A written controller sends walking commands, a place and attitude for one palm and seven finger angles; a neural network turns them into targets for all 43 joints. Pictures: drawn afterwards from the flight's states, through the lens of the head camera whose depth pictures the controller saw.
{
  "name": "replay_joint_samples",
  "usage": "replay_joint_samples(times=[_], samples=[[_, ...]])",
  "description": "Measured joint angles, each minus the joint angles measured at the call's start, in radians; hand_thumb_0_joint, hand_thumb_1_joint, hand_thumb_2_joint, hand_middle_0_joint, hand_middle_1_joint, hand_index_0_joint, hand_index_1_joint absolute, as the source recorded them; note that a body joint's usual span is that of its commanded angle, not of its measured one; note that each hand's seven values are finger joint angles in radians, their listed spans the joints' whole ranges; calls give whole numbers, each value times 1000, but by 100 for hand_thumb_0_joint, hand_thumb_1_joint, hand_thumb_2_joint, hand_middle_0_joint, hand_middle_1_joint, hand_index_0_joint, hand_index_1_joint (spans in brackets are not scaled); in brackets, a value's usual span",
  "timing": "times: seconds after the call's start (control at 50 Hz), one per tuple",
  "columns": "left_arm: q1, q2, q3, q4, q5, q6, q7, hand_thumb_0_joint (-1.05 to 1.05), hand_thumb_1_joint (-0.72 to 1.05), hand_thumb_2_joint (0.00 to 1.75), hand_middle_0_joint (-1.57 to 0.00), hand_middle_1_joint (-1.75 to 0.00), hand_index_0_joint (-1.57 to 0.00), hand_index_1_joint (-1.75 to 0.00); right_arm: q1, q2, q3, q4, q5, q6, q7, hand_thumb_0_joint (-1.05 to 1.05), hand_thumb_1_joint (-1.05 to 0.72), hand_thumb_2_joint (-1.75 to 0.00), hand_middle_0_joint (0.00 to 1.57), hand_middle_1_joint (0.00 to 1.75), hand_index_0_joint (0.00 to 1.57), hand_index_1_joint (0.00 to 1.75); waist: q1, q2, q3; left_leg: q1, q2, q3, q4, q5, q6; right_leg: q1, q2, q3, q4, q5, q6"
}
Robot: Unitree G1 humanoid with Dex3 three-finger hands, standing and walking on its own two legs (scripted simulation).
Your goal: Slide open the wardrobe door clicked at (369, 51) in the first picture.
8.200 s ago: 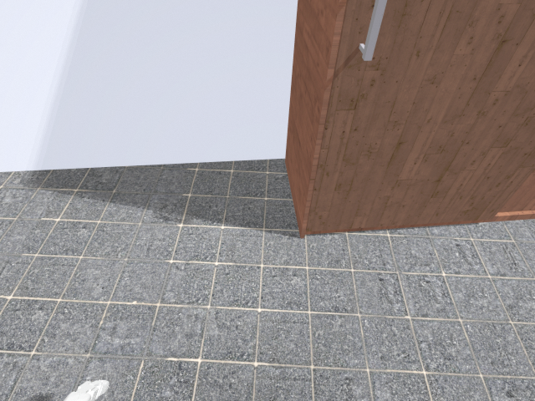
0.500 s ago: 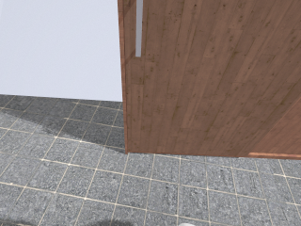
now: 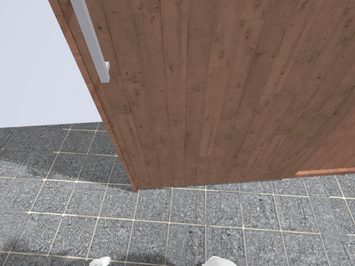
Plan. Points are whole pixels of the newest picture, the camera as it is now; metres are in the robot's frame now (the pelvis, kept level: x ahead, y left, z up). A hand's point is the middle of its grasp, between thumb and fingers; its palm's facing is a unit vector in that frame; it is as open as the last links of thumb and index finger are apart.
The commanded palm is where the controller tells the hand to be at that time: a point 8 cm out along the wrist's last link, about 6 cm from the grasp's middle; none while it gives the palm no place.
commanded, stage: come to a stop and stand still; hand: left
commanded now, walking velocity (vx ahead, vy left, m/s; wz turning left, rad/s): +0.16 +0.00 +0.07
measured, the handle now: (92, 33) +0.55 +0.19 +0.23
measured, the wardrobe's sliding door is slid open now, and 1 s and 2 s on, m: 0.00 0.00 0.00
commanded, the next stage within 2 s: none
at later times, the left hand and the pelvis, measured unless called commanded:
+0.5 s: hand out of the picture +0.05 +0.17 -0.17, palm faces +0.07 -0.98 -0.17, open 7.3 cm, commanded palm none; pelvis +0.05 +0.00 +0.01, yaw -1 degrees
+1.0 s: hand out of the picture +0.08 +0.20 -0.18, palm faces +0.03 -0.98 -0.19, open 7.3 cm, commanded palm none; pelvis +0.00 +0.01 -0.01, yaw +1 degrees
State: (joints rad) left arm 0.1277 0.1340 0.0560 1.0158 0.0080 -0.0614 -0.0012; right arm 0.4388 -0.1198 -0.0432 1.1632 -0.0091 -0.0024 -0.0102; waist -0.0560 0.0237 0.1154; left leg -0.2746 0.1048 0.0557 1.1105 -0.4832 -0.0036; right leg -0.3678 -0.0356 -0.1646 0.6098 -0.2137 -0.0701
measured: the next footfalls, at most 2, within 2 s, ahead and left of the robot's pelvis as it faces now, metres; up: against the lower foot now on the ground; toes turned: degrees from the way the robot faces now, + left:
left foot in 0.30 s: +0.15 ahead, +0.12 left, +0.00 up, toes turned +4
right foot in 1.24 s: -0.05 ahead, -0.06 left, +0.00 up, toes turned -1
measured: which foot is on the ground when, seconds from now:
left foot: up 0.00-0.28, down 0.30-1.00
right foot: down 0.00-1.00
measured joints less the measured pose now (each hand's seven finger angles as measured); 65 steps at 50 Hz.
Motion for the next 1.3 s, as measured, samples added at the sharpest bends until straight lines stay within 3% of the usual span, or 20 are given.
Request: replay_joint_samples(times=[0.06, 0.14, 0.24, 0.3, 0.36, 0.44, 0.5, 0.64, 0.7, 0.8, 0.9, 0.96, 1.02, 1.06, 1.12, 1.16, 1.2, 1.24, 1.26, 1.3], samples=[[22, 18, 6, 11, 3, 0, 18, -3, 96, 90, -20, -30, -21, -30, -65, -21, -10, -31, -9, 5, -2, 1, -91, -90, 20, 30, 20, 30, 20, 9, -22, -127, 7, -5, 61, 91, -3, 60, 19, -19, -83, 18, 0], [70, 27, -6, 49, 15, 7, 24, -3, 95, 90, -20, -30, -20, -30, -152, -47, -15, -82, -15, 3, -4, 1, -91, -90, 20, 30, 20, 30, 29, 13, -64, -187, 12, 15, -82, 137, -23, 116, 35, -28, -163, 31, -6], [117, 6, -26, 87, 19, 23, 24, -1, 93, 90, -20, -30, -20, -30, -245, -56, 0, -114, -4, -4, -14, 1, -92, -90, 20, 30, 20, 30, 67, 10, -87, -113, -10, 12, -380, 170, -44, 152, 47, -16, -173, 13, 1], [138, -8, -33, 102, 12, 41, 26, -1, 92, 90, -20, -30, -20, -30, -275, -52, 9, -122, 2, -7, -14, 0, -92, -90, 20, 30, 20, 30, 79, 12, -92, -23, -22, 6, -558, 296, -38, 154, 50, -16, -118, -29, 15], [144, -1, -32, 99, 9, 65, 33, 0, 92, 90, -20, -30, -20, -30, -294, -18, 21, -122, 0, -2, -17, 0, -92, -90, 20, 30, 20, 30, 98, -41, -81, 12, -53, 29, -575, 273, 2, 162, 17, 5, -87, -37, 34], [146, 3, -31, 79, 11, 86, 30, 0, 91, 90, -20, -30, -20, -30, -316, 4, 26, -142, 0, 10, -22, 0, -92, -90, 20, 30, 20, 30, 106, -61, -60, 20, -69, 50, -601, 280, 17, 140, 0, 27, -57, -67, 59], [145, 8, -27, 62, 15, 91, 27, 0, 91, 90, -20, -30, -20, -30, -332, 3, 20, -154, 0, 18, -22, 0, -92, -90, 20, 30, 20, 30, 103, -55, -36, 6, -75, 57, -603, 295, 18, 109, -4, 42, -29, -66, 63], [189, 9, -34, 35, 29, 75, 42, 0, 91, 90, -20, -30, -20, -30, -303, -52, 3, -176, 1, 28, -10, -1, -92, -90, 21, 30, 20, 30, 79, 15, -36, -34, -53, 34, -555, 260, -3, 99, 25, 29, -48, -31, 11], [209, 21, -31, 13, 27, 68, 50, 0, 91, 90, -20, -30, -20, -30, -250, -60, 1, -187, 1, 26, -7, 0, -92, -90, 20, 30, 20, 30, 62, 1, -54, -22, -71, 21, -542, 220, 3, 110, 11, 24, -29, -41, 7], [202, 39, -30, -18, 22, 79, 44, 0, 91, 90, -20, -30, -20, -30, -164, -59, 9, -175, -6, 36, 3, 0, -91, -90, 20, 30, 20, 30, 47, -20, -98, -10, -71, 8, -538, 278, 7, 125, 9, 10, -10, -49, 9], [170, 50, -20, -58, 25, 98, 41, 0, 91, 90, -20, -30, -20, -30, -91, -42, 9, -169, -16, 50, 9, 1, -91, -90, 20, 30, 20, 30, 30, -47, -116, -71, -70, 0, -444, 168, 14, 92, 8, 2, 9, -35, 8], [142, 57, -11, -72, 26, 111, 43, 0, 91, 90, -20, -30, -20, -30, -35, -31, 8, -164, -17, 48, 8, 1, -91, -90, 20, 30, 20, 30, 9, -59, -116, -82, -71, 6, -410, 165, 18, 68, 6, -11, 33, -35, 15], [123, 62, -4, -85, 17, 122, 43, 0, 91, 90, -20, -30, -20, -30, 18, -18, 13, -161, -24, 47, 5, 1, -91, -90, 20, 30, 20, 30, -5, -72, -120, -107, -72, 12, -419, 256, 46, 16, 12, 11, 103, -147, 32], [116, 55, -3, -94, 15, 124, 39, 0, 91, 90, -20, -30, -20, -30, 38, -13, 15, -151, -26, 49, -2, 1, -91, -90, 20, 30, 20, 30, -20, -59, -124, -128, -74, 8, -437, 289, 61, -38, 38, 63, 236, -219, 37], [123, 34, -1, -108, 17, 118, 30, 0, 91, 90, -20, -30, -20, -30, 38, -8, 21, -124, -27, 66, -4, 1, -91, -90, 20, 30, 20, 30, -17, -30, -137, -147, -86, -4, -507, 338, 68, -57, 61, 104, 404, -234, 40], [146, 21, -4, -109, 15, 110, 23, 0, 91, 90, -20, -30, -20, -30, 22, -5, 22, -116, -30, 68, -7, 1, -91, -90, 20, 30, 20, 30, -6, -12, -147, -143, -96, -9, -572, 382, 70, 12, 62, 94, 334, -269, 36], [184, 15, -3, -100, 10, 104, 21, 0, 92, 90, -20, -30, -20, -30, -1, -2, 18, -122, -30, 64, -8, 1, -91, -90, 20, 30, 20, 30, 2, -5, -156, -131, -108, -7, -639, 415, 67, 122, 63, 72, 138, -302, 27], [229, 16, -4, -83, 9, 99, 24, 0, 92, 90, -20, -30, -20, -30, -31, 0, 12, -137, -24, 58, -7, 1, -91, -90, 21, 30, 20, 30, 13, -13, -158, -129, -124, 6, -674, 422, 55, 226, 64, 67, -82, -232, 11], [245, 11, -5, -67, 12, 101, 29, 0, 92, 90, -20, -30, -20, -30, -52, -3, 7, -143, -19, 58, -8, 1, -91, -90, 21, 30, 20, 30, 17, -2, -145, -134, -124, -2, -657, 384, 41, 239, 68, 65, -124, -145, 7], [283, 6, -10, -40, 20, 110, 40, 0, 92, 90, -20, -30, -20, -30, -78, -3, -1, -158, -14, 65, -9, 1, -91, -90, 21, 30, 20, 30, 22, 3, -133, -168, -136, -24, -514, 253, 11, 249, 65, 58, -139, -93, 8]])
